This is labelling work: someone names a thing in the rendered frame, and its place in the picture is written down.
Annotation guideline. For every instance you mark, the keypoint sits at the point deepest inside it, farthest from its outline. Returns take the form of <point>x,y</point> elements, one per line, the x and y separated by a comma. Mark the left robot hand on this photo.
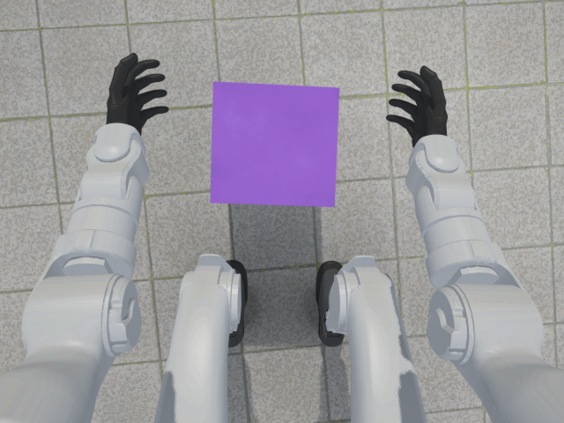
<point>124,103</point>

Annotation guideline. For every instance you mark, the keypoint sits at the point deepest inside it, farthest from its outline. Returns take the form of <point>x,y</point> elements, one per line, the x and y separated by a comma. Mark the robot left forearm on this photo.
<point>104,219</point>

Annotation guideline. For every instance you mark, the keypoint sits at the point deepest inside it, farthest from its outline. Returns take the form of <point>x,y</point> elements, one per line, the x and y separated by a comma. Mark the carton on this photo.
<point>274,144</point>

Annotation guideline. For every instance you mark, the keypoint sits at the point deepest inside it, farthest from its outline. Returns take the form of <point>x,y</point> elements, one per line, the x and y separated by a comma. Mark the robot right thigh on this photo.
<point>384,385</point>

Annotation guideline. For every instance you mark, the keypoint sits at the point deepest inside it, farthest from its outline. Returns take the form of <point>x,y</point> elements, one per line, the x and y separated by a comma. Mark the right robot upper arm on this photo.
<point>493,336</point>

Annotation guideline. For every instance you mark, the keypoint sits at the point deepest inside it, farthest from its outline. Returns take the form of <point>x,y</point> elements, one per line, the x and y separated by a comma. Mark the robot right foot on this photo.
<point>324,281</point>

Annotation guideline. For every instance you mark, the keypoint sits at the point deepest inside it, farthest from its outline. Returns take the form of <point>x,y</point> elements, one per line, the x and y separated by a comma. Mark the right robot hand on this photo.
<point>429,116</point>

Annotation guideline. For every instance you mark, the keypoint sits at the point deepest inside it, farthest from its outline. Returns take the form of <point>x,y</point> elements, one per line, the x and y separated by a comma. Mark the robot right forearm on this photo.
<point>458,245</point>

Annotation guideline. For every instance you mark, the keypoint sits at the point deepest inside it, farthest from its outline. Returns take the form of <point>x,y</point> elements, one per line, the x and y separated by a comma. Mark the left robot upper arm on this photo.
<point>75,328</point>

